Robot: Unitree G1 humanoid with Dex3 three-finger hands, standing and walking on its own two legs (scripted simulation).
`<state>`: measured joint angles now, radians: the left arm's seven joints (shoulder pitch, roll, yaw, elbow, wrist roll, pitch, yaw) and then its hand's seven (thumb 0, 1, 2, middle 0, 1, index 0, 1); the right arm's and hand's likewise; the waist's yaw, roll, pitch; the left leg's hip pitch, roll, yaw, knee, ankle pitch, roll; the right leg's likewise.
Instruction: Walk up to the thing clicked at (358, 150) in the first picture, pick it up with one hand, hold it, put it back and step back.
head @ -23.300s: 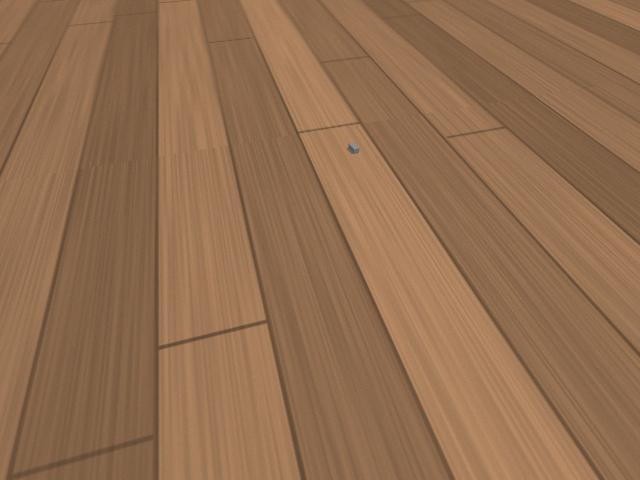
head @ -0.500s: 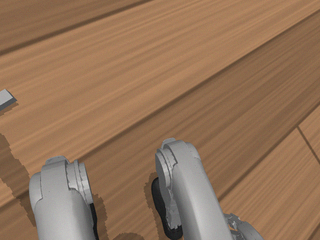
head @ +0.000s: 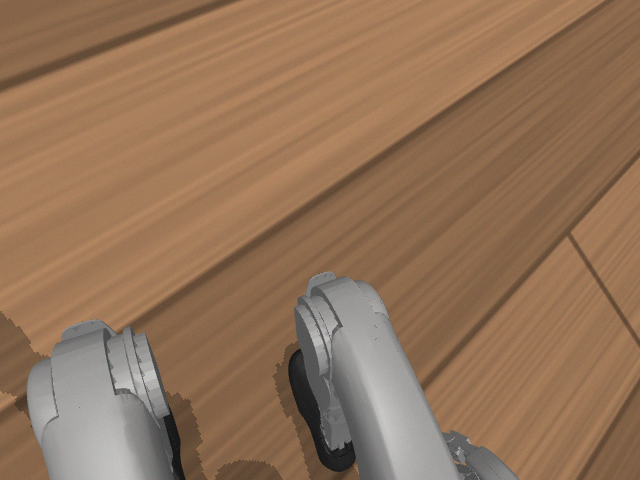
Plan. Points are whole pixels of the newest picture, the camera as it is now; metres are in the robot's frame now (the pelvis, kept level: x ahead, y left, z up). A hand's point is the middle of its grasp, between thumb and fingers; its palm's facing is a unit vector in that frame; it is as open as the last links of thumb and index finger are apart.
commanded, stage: rise first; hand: left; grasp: from above
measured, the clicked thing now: out of the picture +0.48 +0.38 -0.30
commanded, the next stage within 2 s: none
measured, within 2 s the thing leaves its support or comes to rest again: neither
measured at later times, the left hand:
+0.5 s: hand out of the picture +0.43 +0.43 -0.17, palm faces -0.26 -0.30 -0.92, open 12.8 cm
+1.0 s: hand out of the picture +0.43 +0.42 -0.16, palm faces -0.26 -0.29 -0.92, open 13.1 cm
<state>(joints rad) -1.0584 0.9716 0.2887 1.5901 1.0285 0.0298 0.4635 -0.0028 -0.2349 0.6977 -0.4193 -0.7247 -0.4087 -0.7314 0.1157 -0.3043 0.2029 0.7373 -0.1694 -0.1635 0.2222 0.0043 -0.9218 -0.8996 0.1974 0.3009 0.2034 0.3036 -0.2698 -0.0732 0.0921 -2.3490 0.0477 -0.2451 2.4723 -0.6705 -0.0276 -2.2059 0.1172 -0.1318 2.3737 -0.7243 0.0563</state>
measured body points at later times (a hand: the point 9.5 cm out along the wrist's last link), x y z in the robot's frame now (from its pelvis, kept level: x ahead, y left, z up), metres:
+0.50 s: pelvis +0.00 +0.00 +0.00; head +0.25 +0.11 +0.36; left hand +0.44 +0.44 -0.11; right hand +0.07 -0.25 -0.08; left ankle +0.07 +0.14 -0.28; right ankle +0.10 -0.12 -0.28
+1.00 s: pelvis +0.00 +0.00 +0.00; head +0.25 +0.11 +0.36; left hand +0.44 +0.43 -0.11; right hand +0.07 -0.25 -0.08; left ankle +0.07 +0.14 -0.28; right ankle +0.10 -0.12 -0.28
